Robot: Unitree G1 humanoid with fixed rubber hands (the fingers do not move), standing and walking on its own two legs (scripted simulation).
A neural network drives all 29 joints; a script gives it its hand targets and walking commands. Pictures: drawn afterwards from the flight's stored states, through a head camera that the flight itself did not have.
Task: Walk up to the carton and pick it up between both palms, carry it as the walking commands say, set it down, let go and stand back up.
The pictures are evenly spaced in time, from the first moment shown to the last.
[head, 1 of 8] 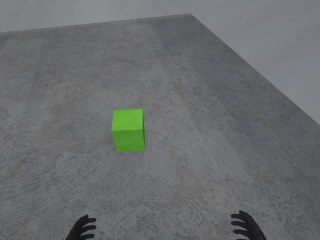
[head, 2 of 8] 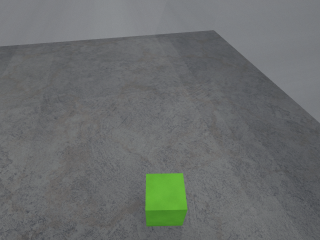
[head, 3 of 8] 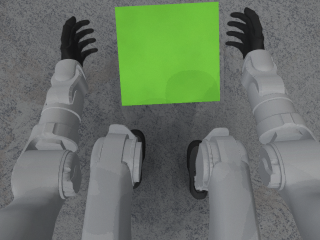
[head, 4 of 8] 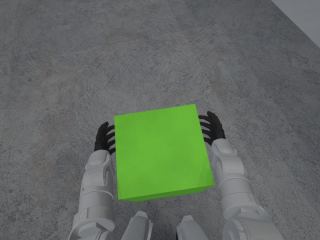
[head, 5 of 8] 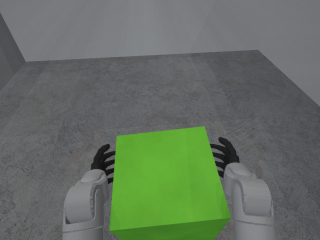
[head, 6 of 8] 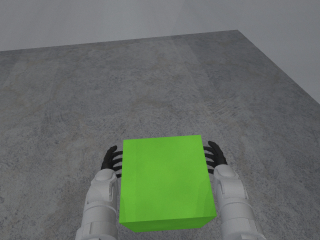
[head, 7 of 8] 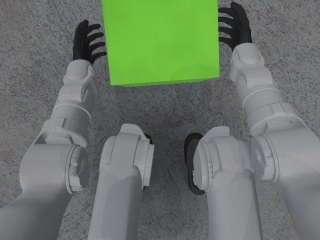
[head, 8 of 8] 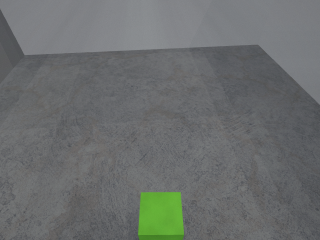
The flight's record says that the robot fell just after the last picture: no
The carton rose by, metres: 0.67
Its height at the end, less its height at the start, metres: +0.00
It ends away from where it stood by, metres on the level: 0.32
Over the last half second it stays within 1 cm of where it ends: yes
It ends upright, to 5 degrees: yes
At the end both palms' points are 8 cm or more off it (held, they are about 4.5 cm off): yes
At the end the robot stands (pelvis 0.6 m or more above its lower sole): yes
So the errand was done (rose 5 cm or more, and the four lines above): yes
